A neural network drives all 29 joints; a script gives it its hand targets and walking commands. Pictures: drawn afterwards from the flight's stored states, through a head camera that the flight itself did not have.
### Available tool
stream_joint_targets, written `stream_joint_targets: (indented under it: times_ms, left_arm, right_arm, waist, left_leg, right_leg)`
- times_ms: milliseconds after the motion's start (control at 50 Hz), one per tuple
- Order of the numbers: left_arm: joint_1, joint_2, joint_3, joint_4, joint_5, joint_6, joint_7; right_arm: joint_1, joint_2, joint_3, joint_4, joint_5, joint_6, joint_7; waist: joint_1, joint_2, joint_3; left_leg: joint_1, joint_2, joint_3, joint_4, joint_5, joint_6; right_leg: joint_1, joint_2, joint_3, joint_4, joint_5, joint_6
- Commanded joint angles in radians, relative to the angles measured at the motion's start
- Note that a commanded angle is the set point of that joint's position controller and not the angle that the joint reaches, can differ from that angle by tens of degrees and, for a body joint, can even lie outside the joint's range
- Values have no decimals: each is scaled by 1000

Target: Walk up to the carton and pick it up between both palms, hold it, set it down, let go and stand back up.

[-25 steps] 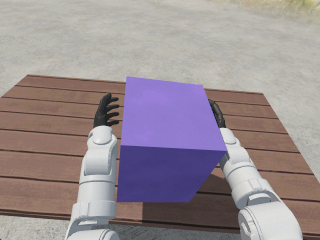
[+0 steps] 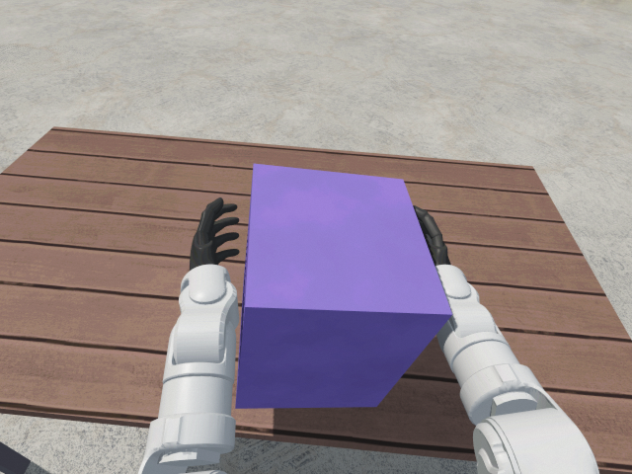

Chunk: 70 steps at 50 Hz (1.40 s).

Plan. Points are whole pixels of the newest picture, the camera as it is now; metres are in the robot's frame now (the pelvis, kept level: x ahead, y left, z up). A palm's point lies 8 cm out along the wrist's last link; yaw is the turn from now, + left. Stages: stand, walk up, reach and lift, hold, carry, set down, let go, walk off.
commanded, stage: set down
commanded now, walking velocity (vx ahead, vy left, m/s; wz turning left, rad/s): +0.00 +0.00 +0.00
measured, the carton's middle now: (319, 293) +0.36 +0.02 +0.06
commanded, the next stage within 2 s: none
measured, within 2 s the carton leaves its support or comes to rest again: rests again in 1.54 s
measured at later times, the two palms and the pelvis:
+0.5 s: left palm (208, 280) +0.34 +0.16 +0.09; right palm (423, 271) +0.40 -0.12 +0.07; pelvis +0.00 -0.01 +0.00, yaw +0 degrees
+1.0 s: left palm (213, 296) +0.34 +0.16 +0.06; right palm (421, 285) +0.40 -0.12 +0.04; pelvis +0.01 -0.01 +0.00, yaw +0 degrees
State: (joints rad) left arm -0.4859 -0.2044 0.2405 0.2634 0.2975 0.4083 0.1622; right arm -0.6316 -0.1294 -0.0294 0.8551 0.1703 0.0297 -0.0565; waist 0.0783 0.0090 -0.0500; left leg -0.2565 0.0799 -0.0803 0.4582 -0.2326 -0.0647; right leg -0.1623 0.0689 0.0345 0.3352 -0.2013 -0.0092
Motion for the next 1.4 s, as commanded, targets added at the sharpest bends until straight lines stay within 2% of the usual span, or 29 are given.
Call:
stream_joint_targets:
  times_ms: [0, 20, 80, 140, 220, 240, 280, 320, 340, 360, 400, 440, 480, 560, 660, 700, 780, 800, 820, 860, 880, 960, 1040, 1140, 1160, 1180, 1240, 1280, 1380]
  left_arm:
    - [-462, -538, -422, -22, -77, -99, -68]
    - [-447, -537, -410, -32, -72, -102, -65]
    - [-431, -516, -377, -34, -40, -114, -82]
    - [-425, -519, -377, -2, -50, -119, -94]
    - [-441, -551, -393, -47, -61, -151, -97]
    - [-437, -545, -406, -28, -50, -157, -94]
    - [-427, -558, -422, -24, -63, -171, -93]
    - [-473, -554, -422, -28, -72, -196, -90]
    - [-423, -554, -399, 45, -45, -192, -92]
    - [-431, -564, -415, -7, -62, -200, -85]
    - [-426, -548, -422, 26, -44, -216, -71]
    - [-466, -563, -426, 14, -55, -234, -70]
    - [-432, -539, -385, 75, -32, -237, -73]
    - [-427, -527, -344, 95, -22, -249, -76]
    - [-443, -573, -438, 28, -74, -317, -43]
    - [-426, -577, -434, 57, -56, -322, -34]
    - [-383, -515, -342, 147, -18, -319, -52]
    - [-395, -516, -342, 142, -19, -324, -56]
    - [-362, -533, -341, 164, -12, -315, -63]
    - [-366, -517, -320, 153, 5, -319, -68]
    - [-403, -539, -355, 84, -14, -339, -64]
    - [-399, -561, -384, 98, -24, -393, -49]
    - [-373, -561, -379, 155, -25, -410, -33]
    - [-349, -578, -387, 175, -19, -434, -40]
    - [-332, -589, -363, 182, -3, -433, -45]
    - [-329, -549, -346, 206, -1, -432, -46]
    - [-367, -571, -358, 188, -4, -444, -49]
    - [-339, -553, -343, 215, 0, -456, -52]
    - [-330, -599, -342, 217, 17, -479, -60]
  right_arm:
    - [-785, 511, 219, -277, -75, -111, 117]
    - [-827, 514, 236, -322, -66, -120, 116]
    - [-761, 546, 257, -308, -65, -125, 105]
    - [-760, 525, 227, -276, -91, -122, 100]
    - [-771, 562, 252, -308, -99, -161, 101]
    - [-751, 559, 235, -281, -109, -165, 101]
    - [-720, 562, 233, -258, -117, -173, 103]
    - [-750, 578, 238, -271, -120, -188, 104]
    - [-766, 574, 229, -245, -120, -186, 103]
    - [-770, 560, 231, -316, -120, -206, 108]
    - [-724, 544, 212, -200, -111, -203, 116]
    - [-729, 537, 187, -189, -139, -213, 121]
    - [-723, 554, 189, -148, -132, -212, 123]
    - [-721, 529, 154, -141, -161, -225, 130]
    - [-746, 539, 207, -194, -144, -278, 135]
    - [-715, 523, 183, -154, -152, -284, 137]
    - [-674, 529, 170, -92, -174, -269, 127]
    - [-684, 517, 152, -82, -186, -271, 129]
    - [-648, 524, 122, -55, -205, -267, 129]
    - [-585, 520, 104, 19, -215, -266, 136]
    - [-653, 537, 148, -75, -205, -282, 134]
    - [-699, 579, 203, -137, -168, -341, 129]
    - [-716, 540, 172, -123, -194, -343, 133]
    - [-647, 559, 149, -52, -238, -357, 126]
    - [-660, 589, 168, -50, -217, -354, 129]
    - [-636, 543, 127, -33, -235, -355, 125]
    - [-613, 537, 121, 6, -251, -368, 130]
    - [-624, 550, 143, -24, -251, -374, 130]
    - [-593, 593, 93, 19, -294, -398, 131]
  waist:
    - [15, -26, -435]
    - [43, -30, -447]
    - [56, -39, -439]
    - [23, -63, -385]
    - [48, -46, -495]
    - [18, -18, -490]
    - [8, -31, -489]
    - [30, -28, -526]
    - [33, -27, -456]
    - [33, -52, -532]
    - [35, -1, -481]
    - [17, -12, -476]
    - [53, -23, -430]
    - [53, -46, -403]
    - [51, -19, -558]
    - [33, 5, -572]
    - [69, -42, -402]
    - [65, -47, -439]
    - [32, -47, -389]
    - [41, -26, -361]
    - [49, -44, -463]
    - [63, -10, -549]
    - [71, -20, -534]
    - [43, -23, -515]
    - [74, -25, -495]
    - [41, -21, -481]
    - [34, 10, -489]
    - [68, -32, -494]
    - [39, -10, -487]
  left_leg:
    - [360, -52, 94, -44, 577, 2]
    - [341, -52, 94, -47, 578, 9]
    - [321, -67, 105, -45, 588, 18]
    - [304, -62, 107, -71, 550, 17]
    - [306, -64, 116, -49, 624, 10]
    - [298, -68, 106, -46, 615, 5]
    - [320, -56, 109, -36, 635, 1]
    - [298, -60, 121, -42, 640, 0]
    - [269, -61, 110, -53, 590, 5]
    - [305, -54, 106, -40, 634, 9]
    - [295, -52, 112, -37, 634, -6]
    - [285, -46, 114, -48, 594, -6]
    - [271, -52, 127, -59, 580, 1]
    - [252, -45, 135, -76, 530, 6]
    - [297, -40, 121, -14, 686, -12]
    - [290, -38, 117, -18, 677, -14]
    - [235, -43, 143, -55, 575, 7]
    - [217, -41, 144, -56, 558, 8]
    - [235, -43, 135, -57, 558, 9]
    - [236, -40, 143, -67, 564, 1]
    - [246, -46, 142, -49, 594, 5]
    - [236, -50, 136, -5, 704, -6]
    - [241, -30, 134, -20, 658, -14]
    - [223, -30, 126, -21, 673, -13]
    - [215, -36, 132, -20, 647, -8]
    - [226, -33, 133, -31, 615, -6]
    - [230, -33, 131, -28, 640, -18]
    - [196, -36, 145, -22, 638, -5]
    - [201, -36, 143, -26, 646, -9]
  right_leg:
    - [-83, 17, -124, -81, 208, -12]
    - [-67, 17, -116, -80, 232, -11]
    - [-8, 3, -100, -65, 356, 8]
    - [-17, 7, -117, -66, 327, 13]
    - [-11, 7, -116, -46, 407, 13]
    - [-22, 2, -117, -55, 385, 4]
    - [-50, 8, -127, -53, 379, 1]
    - [-54, 6, -123, -55, 373, -2]
    - [-45, 3, -113, -67, 335, -6]
    - [-39, 11, -120, -57, 383, -3]
    - [-78, 13, -119, -72, 308, -23]
    - [-75, 10, -128, -68, 286, -23]
    - [-82, 8, -120, -79, 238, -26]
    - [-70, 10, -128, -79, 211, -27]
    - [-98, 20, -129, -48, 341, -35]
    - [-109, 19, -129, -62, 312, -43]
    - [-86, 7, -117, -87, 237, -41]
    - [-85, 7, -121, -73, 238, -32]
    - [-73, 4, -124, -76, 272, -35]
    - [-82, 6, -124, -80, 260, -41]
    - [-69, 7, -121, -65, 309, -30]
    - [-52, 13, -111, -41, 418, -36]
    - [-94, 24, -128, -61, 290, -51]
    - [-105, 20, -138, -68, 323, -48]
    - [-94, 20, -126, -74, 276, -51]
    - [-108, 15, -130, -78, 269, -52]
    - [-125, 14, -136, -74, 265, -59]
    - [-104, 12, -126, -63, 309, -44]
    - [-114, 13, -134, -66, 322, -50]
